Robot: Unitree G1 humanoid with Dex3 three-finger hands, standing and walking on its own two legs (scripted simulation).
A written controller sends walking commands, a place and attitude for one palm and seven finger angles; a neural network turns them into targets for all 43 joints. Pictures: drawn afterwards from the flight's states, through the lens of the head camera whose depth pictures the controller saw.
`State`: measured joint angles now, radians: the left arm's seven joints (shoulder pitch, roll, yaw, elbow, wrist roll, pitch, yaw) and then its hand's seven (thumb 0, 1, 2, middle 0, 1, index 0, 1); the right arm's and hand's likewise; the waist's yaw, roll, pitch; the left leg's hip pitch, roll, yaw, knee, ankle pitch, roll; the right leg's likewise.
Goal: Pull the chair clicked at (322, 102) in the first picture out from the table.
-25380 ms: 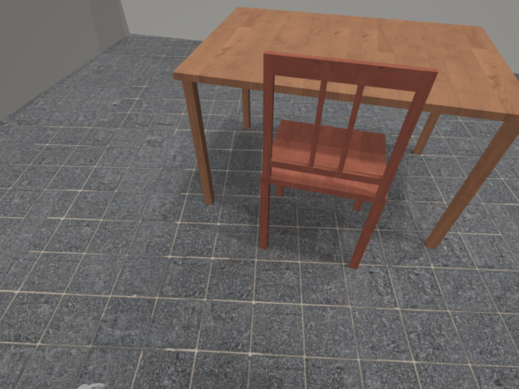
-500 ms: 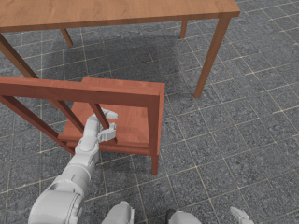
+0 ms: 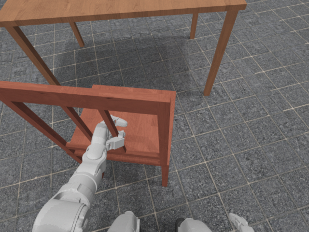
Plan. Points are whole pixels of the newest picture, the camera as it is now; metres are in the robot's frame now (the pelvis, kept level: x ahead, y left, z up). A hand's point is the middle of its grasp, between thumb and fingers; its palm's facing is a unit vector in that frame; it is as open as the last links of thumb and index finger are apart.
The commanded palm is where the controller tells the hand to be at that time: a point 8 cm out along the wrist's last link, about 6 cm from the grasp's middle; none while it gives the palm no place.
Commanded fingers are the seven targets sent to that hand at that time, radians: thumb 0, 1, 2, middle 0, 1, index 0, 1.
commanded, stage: step backward, pulling the chair out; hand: left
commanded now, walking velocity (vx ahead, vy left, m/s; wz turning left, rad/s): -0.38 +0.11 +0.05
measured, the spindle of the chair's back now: (85, 130) +0.40 +0.23 -0.06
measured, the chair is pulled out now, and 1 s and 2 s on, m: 0.43 0.61 0.61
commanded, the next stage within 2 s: stop walking, hand still on the chair in 0.28 s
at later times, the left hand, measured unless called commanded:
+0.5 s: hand (116, 178) +0.25 +0.11 -0.05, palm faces -0.06 -0.98 -0.16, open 5.1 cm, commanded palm +0.24 +0.16 -0.04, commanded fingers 0.00 0.90 0.90 -0.50 -1.45 -0.50 -1.45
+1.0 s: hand (113, 206) +0.18 +0.11 -0.05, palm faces -0.13 -0.98 -0.17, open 5.0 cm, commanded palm +0.18 +0.16 -0.04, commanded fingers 0.00 0.90 0.90 -0.50 -1.45 -0.50 -1.45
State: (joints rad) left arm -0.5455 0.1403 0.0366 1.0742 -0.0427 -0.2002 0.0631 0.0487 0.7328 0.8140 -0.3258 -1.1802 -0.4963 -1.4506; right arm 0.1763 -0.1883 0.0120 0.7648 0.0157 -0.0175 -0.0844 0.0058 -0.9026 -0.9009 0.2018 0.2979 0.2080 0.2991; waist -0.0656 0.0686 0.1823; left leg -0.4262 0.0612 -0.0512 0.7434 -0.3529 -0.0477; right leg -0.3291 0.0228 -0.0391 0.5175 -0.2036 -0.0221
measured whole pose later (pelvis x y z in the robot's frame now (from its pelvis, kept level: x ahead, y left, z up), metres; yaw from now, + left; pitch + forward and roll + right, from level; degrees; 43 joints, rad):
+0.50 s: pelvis -0.11 +0.01 +0.00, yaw +0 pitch +0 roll -1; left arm -0.49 0.14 0.00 1.00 -0.05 -0.14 0.07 0.05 0.74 0.81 -0.30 -1.20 -0.50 -1.45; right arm 0.23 -0.22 0.01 0.73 0.03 -0.01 -0.10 0.01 -0.90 -0.90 0.20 0.30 0.21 0.30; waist -0.08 0.05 0.16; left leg -0.34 0.06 -0.04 0.66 -0.37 -0.03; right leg -0.32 0.01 -0.04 0.53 -0.20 -0.01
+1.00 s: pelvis -0.09 +0.03 +0.01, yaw -2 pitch -2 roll +1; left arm -0.16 0.07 -0.11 0.86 -0.02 -0.13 0.07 0.04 0.73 0.83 -0.30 -1.27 -0.50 -1.45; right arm 0.25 -0.20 0.03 0.74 0.01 -0.02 -0.11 0.01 -0.90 -0.90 0.20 0.30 0.20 0.30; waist -0.03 0.04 0.00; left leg -0.17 0.03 0.03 0.46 -0.25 -0.02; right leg -0.24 -0.03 0.01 0.48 -0.20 0.02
